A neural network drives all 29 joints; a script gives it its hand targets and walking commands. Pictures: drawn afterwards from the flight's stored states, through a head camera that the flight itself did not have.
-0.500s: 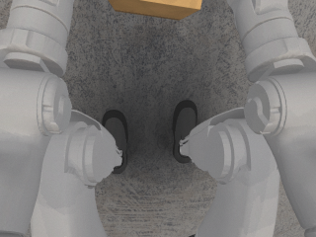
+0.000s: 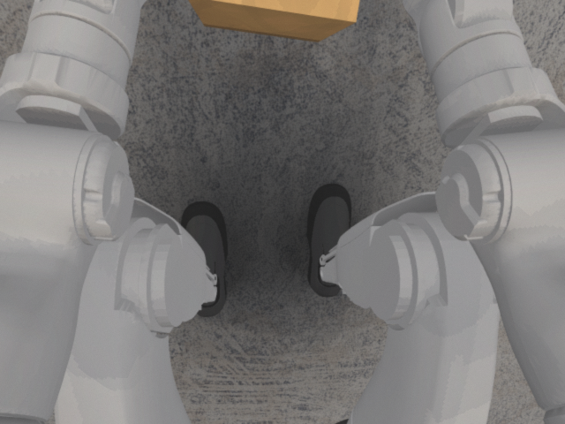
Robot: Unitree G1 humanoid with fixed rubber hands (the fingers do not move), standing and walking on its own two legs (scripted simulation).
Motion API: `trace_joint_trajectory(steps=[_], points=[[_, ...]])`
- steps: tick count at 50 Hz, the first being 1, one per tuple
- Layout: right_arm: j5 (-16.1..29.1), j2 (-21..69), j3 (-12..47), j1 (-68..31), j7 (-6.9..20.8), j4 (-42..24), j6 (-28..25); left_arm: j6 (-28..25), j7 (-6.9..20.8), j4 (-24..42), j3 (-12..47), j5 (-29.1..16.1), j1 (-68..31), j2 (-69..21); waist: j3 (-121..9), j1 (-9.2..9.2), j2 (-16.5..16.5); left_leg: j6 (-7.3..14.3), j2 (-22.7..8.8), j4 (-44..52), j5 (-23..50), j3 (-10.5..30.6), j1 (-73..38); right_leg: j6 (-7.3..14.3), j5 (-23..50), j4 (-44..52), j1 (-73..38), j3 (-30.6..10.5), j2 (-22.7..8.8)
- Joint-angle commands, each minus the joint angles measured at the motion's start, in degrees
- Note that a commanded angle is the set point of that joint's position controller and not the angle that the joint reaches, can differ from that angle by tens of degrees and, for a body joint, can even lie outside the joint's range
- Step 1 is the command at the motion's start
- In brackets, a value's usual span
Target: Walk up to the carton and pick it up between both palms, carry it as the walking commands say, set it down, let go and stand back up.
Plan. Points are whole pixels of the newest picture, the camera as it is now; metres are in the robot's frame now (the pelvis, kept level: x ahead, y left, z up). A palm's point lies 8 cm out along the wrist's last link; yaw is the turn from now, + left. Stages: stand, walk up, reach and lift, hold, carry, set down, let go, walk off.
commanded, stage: reach and lift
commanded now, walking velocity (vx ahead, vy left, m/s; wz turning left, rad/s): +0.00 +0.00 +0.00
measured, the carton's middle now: out of the picture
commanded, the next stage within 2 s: none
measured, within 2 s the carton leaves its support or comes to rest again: leaves its support in 0.68 s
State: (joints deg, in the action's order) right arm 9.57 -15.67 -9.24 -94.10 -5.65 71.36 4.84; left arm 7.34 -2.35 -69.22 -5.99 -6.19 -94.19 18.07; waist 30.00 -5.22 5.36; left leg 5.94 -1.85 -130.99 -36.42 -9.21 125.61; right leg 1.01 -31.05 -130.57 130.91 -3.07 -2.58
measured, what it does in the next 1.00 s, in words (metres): stands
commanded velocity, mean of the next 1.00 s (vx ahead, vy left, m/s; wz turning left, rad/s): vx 0.00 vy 0.00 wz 0.00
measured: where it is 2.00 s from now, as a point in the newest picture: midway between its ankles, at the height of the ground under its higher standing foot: (268, 266)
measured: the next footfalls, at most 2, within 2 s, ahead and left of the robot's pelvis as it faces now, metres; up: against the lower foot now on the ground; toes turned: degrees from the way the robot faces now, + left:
none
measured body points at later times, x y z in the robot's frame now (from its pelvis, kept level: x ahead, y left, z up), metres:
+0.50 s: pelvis +0.00 +0.00 +0.00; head +0.38 -0.01 +0.23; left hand +0.59 +0.08 -0.19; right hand +0.56 -0.18 -0.18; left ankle +0.11 +0.09 -0.31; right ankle +0.12 -0.12 -0.31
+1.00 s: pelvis -0.01 +0.00 +0.00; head +0.36 -0.01 +0.24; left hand +0.59 +0.08 -0.15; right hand +0.57 -0.18 -0.13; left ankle +0.11 +0.09 -0.31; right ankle +0.12 -0.13 -0.31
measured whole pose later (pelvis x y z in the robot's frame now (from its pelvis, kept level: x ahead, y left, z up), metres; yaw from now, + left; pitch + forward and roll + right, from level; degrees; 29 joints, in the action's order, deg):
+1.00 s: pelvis -0.01 +0.00 +0.00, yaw -1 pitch +28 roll +2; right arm 9.6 -13.7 -9.2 -93.7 -14.1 58.4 18.2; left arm 22.8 -9.1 -55.5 -2.2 -6.2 -92.5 18.0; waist 30.1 -5.3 3.7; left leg 6.2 -1.1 -132.1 -35.5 -8.1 124.8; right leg -0.5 -30.5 -130.9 128.7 -3.3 -0.3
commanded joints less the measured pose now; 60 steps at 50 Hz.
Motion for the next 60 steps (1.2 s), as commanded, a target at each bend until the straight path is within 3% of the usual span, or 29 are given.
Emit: trace_joint_trajectory(steps=[1, 2, 4, 5, 7, 8, 10, 16, 18, 21, 23, 24, 25, 26, 27, 29, 31, 38, 39, 40, 43, 44, 45, 47, 48, 49, 50, 54, 60], points=[[0.0, 54.5, 7.0, -15.4, 15.0, -5.5, 2.3, 2.2, 15.3, 9.8, 11.4, 3.2, -22.6, -49.4, -48.8, 5.39, -7.4, -2.2, 8.6, 10.4, 13.9, 11.8, -20.9, -0.1, 13.5, 6.9, -30.4, 5.1, 7.7], [1.0, 54.8, 8.0, -17.6, 15.3, -9.2, 2.3, 2.6, 16.0, 8.5, 9.5, 4.0, -20.3, -48.7, -49.5, 7.48, -7.6, -2.1, 8.4, 9.8, 14.5, 11.0, -21.6, -0.7, 12.6, 7.2, -30.0, 5.0, 8.1], [0.6, 58.2, 7.0, -12.9, 15.9, -4.1, 3.6, 2.2, 15.8, 10.8, 11.9, 2.4, -23.8, -48.6, -48.8, 4.84, -6.7, -1.2, 8.0, 11.2, 12.7, 13.1, -21.7, -0.2, 12.2, 4.5, -27.1, 6.4, 7.5], [1.4, 55.3, 7.1, -14.9, 16.0, -7.4, 2.9, 2.1, 15.9, 12.5, 12.0, 2.3, -21.9, -49.9, -49.6, 5.66, -9.7, -2.1, 8.3, 10.6, 15.5, 11.8, -24.7, -0.5, 12.6, 5.9, -26.6, 5.9, 7.7], [1.7, 57.2, 8.0, -17.7, 16.5, -7.8, 3.2, 2.7, 16.2, 12.8, 12.4, 1.2, -21.1, -50.8, -49.7, 5.21, -5.9, -1.6, 9.0, 10.8, 14.4, 11.8, -21.4, -0.2, 13.0, 6.8, -27.7, 5.8, 7.8], [2.4, 56.4, 6.7, -17.2, 16.5, -8.2, 3.0, 2.6, 16.3, 12.9, 12.9, 1.6, -22.5, -51.3, -50.1, 5.63, -11.0, -2.1, 8.1, 10.5, 14.1, 11.2, -21.9, 0.3, 12.8, 6.3, -27.0, 4.8, 7.9], [1.4, 56.3, 7.0, -15.9, 16.3, -6.5, 3.4, 3.1, 16.7, 9.6, 14.1, -0.5, -21.8, -53.6, -48.8, 2.46, -9.3, -1.8, 8.6, 11.3, 16.4, 12.9, -22.8, 0.1, 15.1, 6.1, -28.3, 6.0, 7.6], [3.9, 59.0, 10.5, -20.2, 15.8, -12.2, 3.4, 2.8, 16.0, 14.5, 13.8, -2.0, -23.3, -53.1, -55.7, 5.46, -7.6, -1.4, 9.0, 9.9, 18.4, 10.3, -24.7, -0.2, 16.1, 6.5, -32.2, 5.2, 7.8], [4.8, 58.9, 11.2, -20.8, 14.7, -15.0, 2.8, 2.9, 16.1, 19.8, 17.5, -4.3, -26.6, -56.3, -64.5, 2.39, -8.8, -1.7, 9.0, 9.4, 22.0, 10.7, -28.9, -0.2, 21.0, 6.4, -37.2, 5.5, 8.8], [5.9, 59.3, 11.7, -20.6, 14.7, -13.2, 2.6, 2.4, 14.7, 17.3, 19.0, -6.0, -26.1, -56.0, -62.9, 3.22, -8.9, -2.4, 9.0, 9.1, 26.6, 12.4, -32.8, -0.2, 21.3, 4.8, -30.6, 7.1, 8.4], [7.9, 56.5, 14.4, -28.0, 13.3, -22.7, 1.9, 2.8, 14.1, 24.4, 21.4, -7.9, -30.9, -59.0, -78.5, 1.71, -10.3, -2.8, 9.2, 8.6, 30.3, 11.6, -38.9, -0.5, 26.6, 5.0, -41.0, 6.2, 8.3], [7.3, 58.3, 13.5, -24.5, 13.0, -18.1, 2.7, 2.6, 14.0, 20.9, 20.9, -8.8, -31.4, -57.1, -75.7, 0.61, -9.9, -3.3, 9.3, 8.4, 27.5, 10.3, -37.5, -0.4, 24.0, 6.5, -37.8, 6.9, 8.6], [8.5, 58.9, 15.3, -29.4, 12.4, -26.2, 2.4, 2.3, 13.4, 27.4, 21.1, -10.1, -32.7, -57.7, -86.5, 1.34, -7.1, -2.7, 10.4, 7.9, 30.3, 10.2, -39.0, -0.3, 28.0, 6.0, -46.6, 7.0, 9.6], [10.3, 59.5, 16.1, -28.6, 11.6, -25.7, 2.4, 2.4, 12.6, 27.2, 23.1, -10.5, -34.6, -57.6, -88.8, 2.69, -12.0, -3.8, 10.0, 8.4, 32.8, 9.3, -42.1, -0.3, 32.0, 5.4, -49.8, 6.0, 8.9], [11.3, 60.7, 18.7, -31.6, 11.2, -30.1, 2.9, 2.1, 11.9, 31.9, 21.9, -11.1, -34.6, -56.4, -99.2, 4.53, -6.5, -3.0, 11.3, 8.0, 36.7, 10.0, -45.6, -1.0, 36.0, 4.8, -57.5, 6.1, 9.8], [10.3, 60.6, 17.5, -30.4, 10.7, -27.4, 3.9, 3.2, 10.7, 27.0, 22.0, -10.8, -35.1, -56.9, -99.2, 2.22, -8.3, -3.1, 10.4, 8.1, 33.1, 9.4, -46.2, -0.8, 33.2, 5.2, -53.4, 6.8, 9.3], [10.9, 59.7, 18.4, -31.8, 10.2, -31.5, 4.1, 3.1, 10.3, 37.0, 24.4, -12.7, -38.0, -59.5, -108.7, 0.83, -9.7, -4.1, 10.3, 7.9, 39.2, 10.2, -51.2, -0.8, 37.5, 5.1, -57.3, 6.6, 8.8], [11.3, 63.6, 19.5, -36.8, 9.3, -41.5, 7.4, 5.1, 8.3, 42.7, 22.7, -11.8, -41.5, -60.8, -126.4, 1.89, -7.6, -3.9, 11.6, 10.0, 41.1, 10.0, -60.3, -1.3, 39.8, 6.1, -65.6, 7.1, 10.4], [9.9, 63.3, 16.4, -31.9, 9.3, -36.0, 8.1, 5.7, 8.4, 40.1, 23.2, -11.2, -42.3, -61.6, -123.8, 0.79, -13.7, -4.6, 10.8, 9.2, 42.2, 9.8, -62.1, -0.9, 36.5, 6.0, -57.7, 7.7, 10.8], [10.3, 64.3, 17.4, -34.7, 9.8, -38.3, 8.8, 6.3, 8.3, 37.7, 21.0, -10.4, -38.0, -60.6, -122.1, 1.95, -7.6, -3.7, 11.6, 10.8, 37.0, 10.1, -58.2, -1.1, 33.9, 7.2, -59.8, 7.9, 10.6], [8.7, 64.8, 14.6, -32.7, 9.7, -35.8, 10.7, 7.0, 8.8, 41.7, 23.3, -11.3, -42.1, -65.0, -123.3, -0.75, -12.1, -4.1, 11.8, 10.7, 35.2, 8.8, -61.4, -1.5, 31.1, 7.6, -56.9, 8.7, 10.7], [8.7, 64.4, 16.5, -36.7, 9.7, -42.3, 10.7, 7.3, 8.5, 43.1, 22.1, -10.8, -40.4, -65.1, -128.9, 0.89, -9.0, -3.7, 12.8, 11.4, 37.2, 9.6, -63.3, -1.8, 32.7, 7.5, -61.4, 8.8, 11.1], [7.1, 65.4, 14.6, -30.8, 10.1, -34.0, 11.3, 8.0, 8.7, 39.6, 24.0, -10.9, -41.4, -66.2, -122.5, -1.64, -10.9, -4.2, 11.6, 11.5, 33.9, 10.0, -60.6, -1.3, 30.7, 7.3, -56.2, 8.9, 10.3], [7.6, 65.6, 14.0, -32.4, 10.6, -39.6, 11.7, 7.6, 8.7, 47.4, 24.4, -10.4, -45.2, -64.6, -128.5, -1.22, -11.7, -4.7, 11.8, 12.1, 35.2, 10.1, -65.6, -1.4, 30.1, 8.3, -57.0, 8.7, 11.3], [6.4, 66.6, 13.2, -32.2, 10.7, -35.6, 11.9, 8.8, 8.7, 39.0, 23.2, -9.2, -42.7, -67.2, -123.0, -1.76, -11.2, -4.3, 11.7, 12.3, 33.0, 10.2, -61.3, -1.2, 29.0, 8.4, -55.5, 8.7, 10.8], [7.2, 66.2, 14.0, -33.8, 10.7, -40.1, 12.3, 8.9, 8.8, 47.3, 24.5, -11.4, -44.5, -68.2, -128.8, -0.27, -11.8, -4.4, 12.7, 13.9, 34.1, 9.8, -64.3, -1.5, 29.8, 9.0, -58.7, 8.6, 11.1], [6.3, 63.9, 13.2, -34.6, 10.9, -40.1, 11.7, 8.9, 8.8, 42.7, 24.9, -11.8, -44.1, -68.8, -128.3, -3.28, -10.0, -4.4, 12.1, 12.8, 36.3, 11.1, -64.5, -1.3, 30.9, 8.3, -55.9, 9.4, 11.2], [7.8, 67.9, 16.8, -36.6, 10.8, -45.2, 12.6, 9.5, 8.8, 46.9, 22.9, -11.0, -43.3, -70.0, -138.5, -0.16, -8.8, -4.3, 12.9, 12.4, 39.6, 9.7, -69.7, -1.8, 34.3, 8.8, -63.9, 8.6, 11.3], [7.7, 68.4, 15.3, -37.0, 12.0, -44.0, 13.8, 10.0, 7.9, 49.5, 22.6, -9.6, -47.3, -69.4, -139.4, -0.48, -9.8, -5.1, 11.8, 15.5, 37.9, 10.5, -72.0, -1.7, 30.6, 11.9, -58.9, 8.9, 11.6]])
